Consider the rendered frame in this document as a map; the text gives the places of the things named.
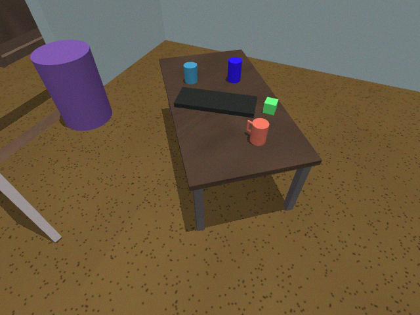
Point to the coffee table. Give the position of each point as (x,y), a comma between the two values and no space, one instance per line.
(215,148)

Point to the bookshelf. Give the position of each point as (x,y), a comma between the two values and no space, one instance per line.
(19,34)

